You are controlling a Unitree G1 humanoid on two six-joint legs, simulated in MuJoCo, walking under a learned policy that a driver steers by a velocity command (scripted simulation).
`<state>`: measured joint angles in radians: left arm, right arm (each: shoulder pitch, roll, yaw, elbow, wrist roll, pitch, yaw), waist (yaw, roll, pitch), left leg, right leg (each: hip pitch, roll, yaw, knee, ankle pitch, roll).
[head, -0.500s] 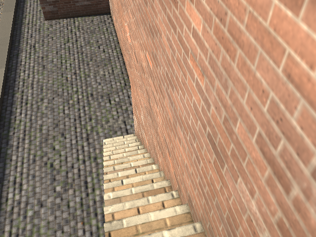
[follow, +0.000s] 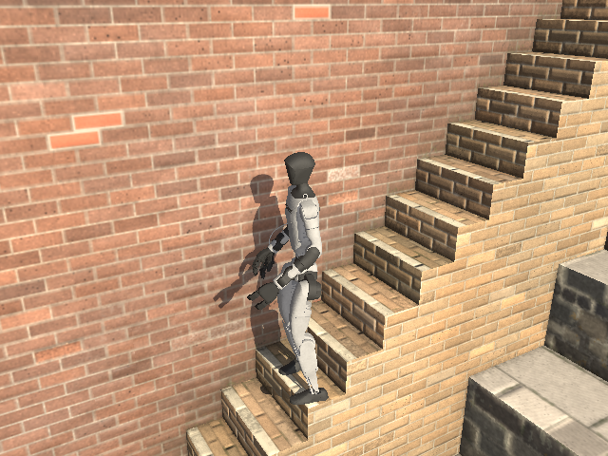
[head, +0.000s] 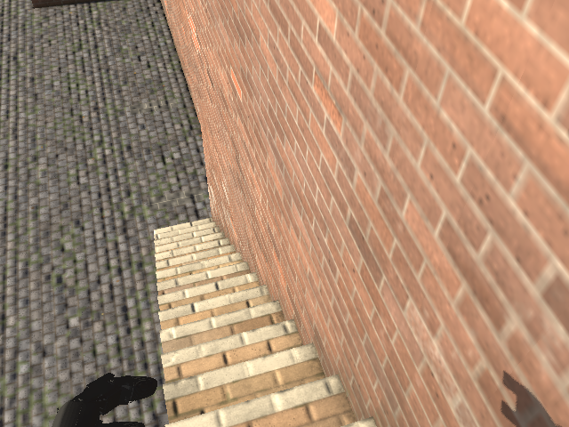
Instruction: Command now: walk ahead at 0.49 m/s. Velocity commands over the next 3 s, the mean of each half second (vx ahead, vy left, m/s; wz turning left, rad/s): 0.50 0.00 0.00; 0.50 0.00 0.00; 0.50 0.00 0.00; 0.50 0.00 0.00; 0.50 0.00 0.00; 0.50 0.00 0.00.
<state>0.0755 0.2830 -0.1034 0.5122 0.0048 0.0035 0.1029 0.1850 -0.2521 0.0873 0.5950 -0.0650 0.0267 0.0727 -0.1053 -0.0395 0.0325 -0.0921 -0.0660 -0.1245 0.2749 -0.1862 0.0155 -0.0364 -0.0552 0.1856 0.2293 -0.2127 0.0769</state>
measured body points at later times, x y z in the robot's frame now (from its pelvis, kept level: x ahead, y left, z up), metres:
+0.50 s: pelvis -0.01 +0.00 +0.00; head +0.01 +0.01 +0.45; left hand +0.23 +0.20 -0.06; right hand +0.15 -0.23 -0.08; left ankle -0.03 +0.12 -0.75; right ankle -0.05 -0.18 -0.75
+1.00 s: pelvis +0.00 +0.00 +0.00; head +0.01 +0.01 +0.45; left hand +0.23 +0.21 -0.07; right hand +0.16 -0.23 -0.08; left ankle -0.03 +0.12 -0.75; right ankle -0.05 -0.18 -0.75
